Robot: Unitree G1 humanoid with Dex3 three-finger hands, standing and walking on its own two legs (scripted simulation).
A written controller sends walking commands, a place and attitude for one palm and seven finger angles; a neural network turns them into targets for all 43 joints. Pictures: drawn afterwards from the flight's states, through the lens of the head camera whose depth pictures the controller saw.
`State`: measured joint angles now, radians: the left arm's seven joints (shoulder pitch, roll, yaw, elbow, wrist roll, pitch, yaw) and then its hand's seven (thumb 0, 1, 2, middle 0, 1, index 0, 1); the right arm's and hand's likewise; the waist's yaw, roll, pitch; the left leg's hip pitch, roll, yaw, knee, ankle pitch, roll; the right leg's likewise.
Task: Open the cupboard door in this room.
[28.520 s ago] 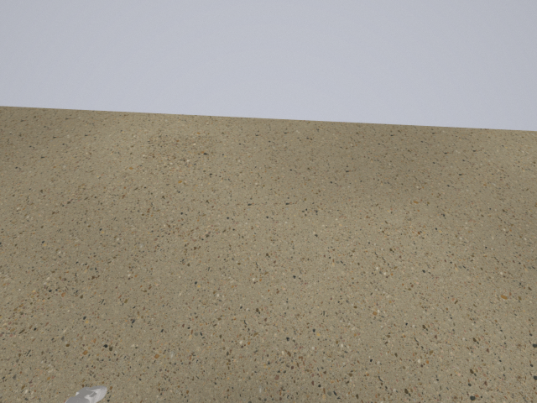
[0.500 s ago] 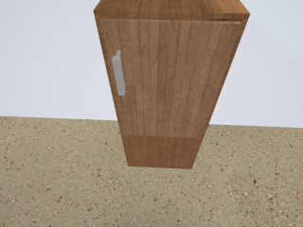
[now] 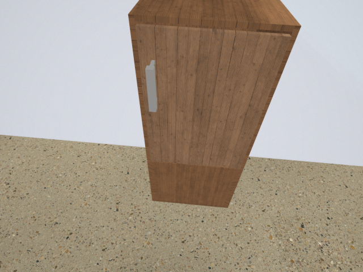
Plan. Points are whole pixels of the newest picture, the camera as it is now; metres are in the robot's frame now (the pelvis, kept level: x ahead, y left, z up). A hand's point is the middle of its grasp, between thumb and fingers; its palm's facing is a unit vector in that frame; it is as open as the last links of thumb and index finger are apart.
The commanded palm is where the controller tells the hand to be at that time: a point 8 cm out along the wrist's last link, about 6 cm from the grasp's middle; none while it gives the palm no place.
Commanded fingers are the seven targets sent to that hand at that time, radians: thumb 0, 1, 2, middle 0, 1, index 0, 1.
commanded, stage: look again from close up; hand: left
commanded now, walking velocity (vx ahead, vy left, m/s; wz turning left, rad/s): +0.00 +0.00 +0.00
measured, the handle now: (152, 86) +0.62 +0.13 +0.09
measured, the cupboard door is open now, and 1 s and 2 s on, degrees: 0 0 0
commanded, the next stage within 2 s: shuffle to correct the standing spot in 0.62 s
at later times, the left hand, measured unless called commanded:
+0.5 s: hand out of the picture +0.00 +0.15 -0.18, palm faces +0.02 -0.99 -0.14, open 7.4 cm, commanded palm none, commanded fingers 0.00 0.90 0.90 -0.20 -0.30 -0.20 -0.30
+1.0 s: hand out of the picture +0.00 +0.14 -0.17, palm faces +0.01 -0.99 -0.15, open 7.4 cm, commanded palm none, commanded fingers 0.00 0.90 0.90 -0.20 -0.30 -0.20 -0.30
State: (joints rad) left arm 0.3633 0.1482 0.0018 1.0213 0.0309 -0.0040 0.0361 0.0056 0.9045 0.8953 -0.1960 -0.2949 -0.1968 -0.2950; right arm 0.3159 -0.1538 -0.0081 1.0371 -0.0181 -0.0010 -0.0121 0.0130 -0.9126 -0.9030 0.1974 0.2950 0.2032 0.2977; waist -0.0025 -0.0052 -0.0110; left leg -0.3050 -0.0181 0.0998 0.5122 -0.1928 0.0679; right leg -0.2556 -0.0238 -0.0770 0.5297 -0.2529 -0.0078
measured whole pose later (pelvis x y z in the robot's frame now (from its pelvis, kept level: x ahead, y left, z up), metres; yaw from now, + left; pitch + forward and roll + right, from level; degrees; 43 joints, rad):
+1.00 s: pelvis +0.03 -0.01 +0.00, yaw -2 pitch +0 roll +1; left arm 0.39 0.13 0.02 1.08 0.04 0.01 0.01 0.00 0.91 0.90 -0.19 -0.29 -0.20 -0.29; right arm 0.32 -0.13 -0.03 1.11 -0.02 -0.01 -0.03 0.01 -0.90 -0.90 0.20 0.30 0.20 0.30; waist 0.00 -0.02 -0.01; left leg -0.26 -0.01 0.12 0.48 -0.23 0.05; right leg -0.23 -0.02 -0.06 0.52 -0.29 -0.03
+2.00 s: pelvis -0.01 +0.04 +0.00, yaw -1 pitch -2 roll -1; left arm 0.37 0.18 0.01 1.00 0.04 0.02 0.03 0.00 0.91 0.90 -0.19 -0.29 -0.20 -0.29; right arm 0.28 -0.18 -0.02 0.99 -0.02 0.01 -0.01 0.01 -0.91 -0.90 0.20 0.30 0.20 0.30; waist 0.01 0.01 -0.01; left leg -0.29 -0.07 0.11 0.47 -0.16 0.12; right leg -0.26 -0.04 -0.01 0.52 -0.27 -0.02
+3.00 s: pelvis -0.06 +0.02 -0.01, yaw +1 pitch -2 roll -2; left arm 0.34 0.13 0.05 1.06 0.03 0.05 0.03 0.01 0.90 0.90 -0.20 -0.29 -0.20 -0.30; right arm 0.40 -0.11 -0.03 1.06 -0.03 0.00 -0.03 0.01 -0.90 -0.90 0.20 0.29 0.20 0.30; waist -0.04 -0.03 -0.01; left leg -0.38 -0.02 0.05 0.63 -0.25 0.05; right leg -0.40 0.01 -0.03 0.70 -0.34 -0.01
